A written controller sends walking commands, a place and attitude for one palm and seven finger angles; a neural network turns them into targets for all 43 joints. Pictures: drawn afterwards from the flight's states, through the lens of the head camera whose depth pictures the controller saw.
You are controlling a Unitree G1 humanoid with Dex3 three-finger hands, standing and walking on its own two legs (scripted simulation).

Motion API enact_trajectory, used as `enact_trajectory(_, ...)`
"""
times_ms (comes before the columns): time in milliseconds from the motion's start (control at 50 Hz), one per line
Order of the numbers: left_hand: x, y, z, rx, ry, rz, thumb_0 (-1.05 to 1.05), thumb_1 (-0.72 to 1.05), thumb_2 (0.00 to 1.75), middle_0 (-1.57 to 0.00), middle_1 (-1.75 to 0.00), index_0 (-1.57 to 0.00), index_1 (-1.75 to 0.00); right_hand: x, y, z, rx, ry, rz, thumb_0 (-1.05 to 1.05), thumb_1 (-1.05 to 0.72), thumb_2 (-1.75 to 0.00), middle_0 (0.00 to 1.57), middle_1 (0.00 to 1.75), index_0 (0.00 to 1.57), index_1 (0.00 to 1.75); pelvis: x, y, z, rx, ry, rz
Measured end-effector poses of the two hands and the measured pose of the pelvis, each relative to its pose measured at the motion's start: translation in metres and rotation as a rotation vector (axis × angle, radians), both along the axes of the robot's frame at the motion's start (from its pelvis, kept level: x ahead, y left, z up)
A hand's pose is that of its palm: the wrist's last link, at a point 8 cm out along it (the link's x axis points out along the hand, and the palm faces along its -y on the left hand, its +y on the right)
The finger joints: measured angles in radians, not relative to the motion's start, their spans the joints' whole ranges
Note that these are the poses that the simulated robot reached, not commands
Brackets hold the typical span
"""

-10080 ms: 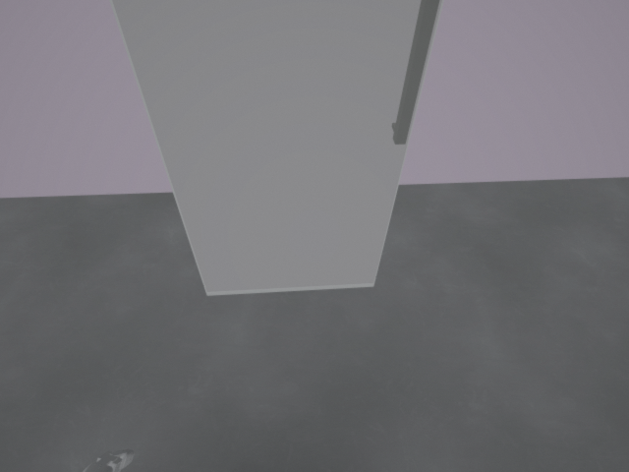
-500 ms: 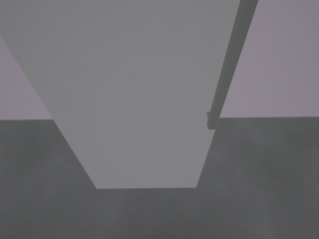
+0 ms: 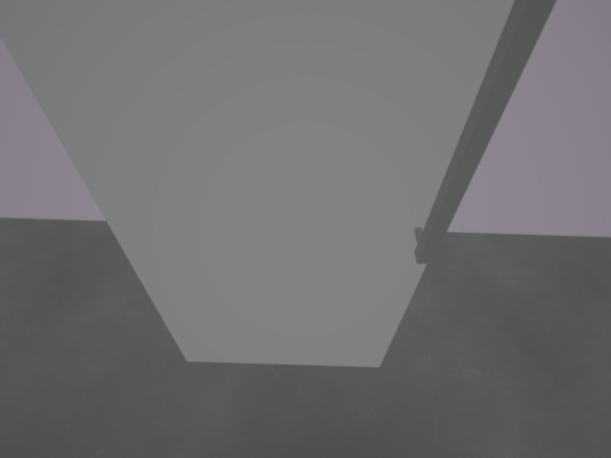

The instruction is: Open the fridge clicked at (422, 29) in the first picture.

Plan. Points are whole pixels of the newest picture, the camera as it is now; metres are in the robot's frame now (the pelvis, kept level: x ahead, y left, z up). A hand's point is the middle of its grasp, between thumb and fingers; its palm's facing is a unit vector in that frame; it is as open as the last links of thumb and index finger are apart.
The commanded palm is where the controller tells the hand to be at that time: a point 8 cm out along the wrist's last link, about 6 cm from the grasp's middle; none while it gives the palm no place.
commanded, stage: come to a stop and stand still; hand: right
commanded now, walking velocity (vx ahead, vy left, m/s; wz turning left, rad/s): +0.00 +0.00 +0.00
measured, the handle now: (461, 147) +0.47 -0.17 +0.18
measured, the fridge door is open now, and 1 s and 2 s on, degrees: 0 0 0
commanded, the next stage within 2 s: look again from close up in 0.16 s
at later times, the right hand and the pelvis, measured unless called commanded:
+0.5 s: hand out of the picture -0.02 -0.19 -0.18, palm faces +0.02 +0.98 -0.22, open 7.4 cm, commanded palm none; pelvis -0.03 -0.02 -0.01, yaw +1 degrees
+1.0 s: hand out of the picture -0.04 -0.18 -0.17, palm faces +0.00 +0.98 -0.20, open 7.4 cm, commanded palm none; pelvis -0.03 -0.01 +0.00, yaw +1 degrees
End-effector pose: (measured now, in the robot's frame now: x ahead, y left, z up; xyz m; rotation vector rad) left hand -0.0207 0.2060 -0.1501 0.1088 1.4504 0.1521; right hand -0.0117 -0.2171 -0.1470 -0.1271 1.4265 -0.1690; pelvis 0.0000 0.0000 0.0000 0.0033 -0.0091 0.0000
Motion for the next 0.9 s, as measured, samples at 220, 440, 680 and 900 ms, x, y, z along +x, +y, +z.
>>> enact_trajectory(220, 0.003, 0.012, 0.002, 0.017, -0.017, -0.012, 0.0, 0.91, 0.9, -0.2, -0.3, -0.2, -0.3, -0.004, 0.003, 0.002, -0.002, -0.013, -0.006, 0.01, -0.91, -0.9, 0.2, 0.3, 0.19, 0.3, -0.004, 0.004, 0.001, 0.001, -0.005, -0.002)
enact_trajectory(440, 0.006, 0.006, -0.004, 0.021, -0.138, -0.014, 0.0, 0.91, 0.9, -0.19, -0.3, -0.2, -0.3, -0.012, -0.014, 0.001, -0.025, -0.057, 0.033, 0.01, -0.91, -0.89, 0.21, 0.3, 0.2, 0.3, -0.023, -0.012, -0.006, 0.003, -0.02, 0.009)
enact_trajectory(680, -0.032, -0.017, -0.009, -0.039, -0.089, -0.018, 0.0, 0.92, 0.9, -0.2, -0.3, -0.2, -0.3, -0.015, -0.03, 0.01, -0.051, -0.083, 0.056, 0.01, -0.91, -0.9, 0.2, 0.3, 0.19, 0.3, -0.038, -0.019, -0.004, -0.02, -0.026, 0.022)
enact_trajectory(900, -0.056, -0.014, -0.007, -0.041, 0.01, -0.003, 0.0, 0.91, 0.9, -0.2, -0.3, -0.2, -0.3, -0.031, -0.017, 0.006, -0.025, -0.012, 0.041, 0.01, -0.9, -0.9, 0.2, 0.3, 0.19, 0.3, -0.036, -0.013, -0.003, -0.022, -0.013, 0.022)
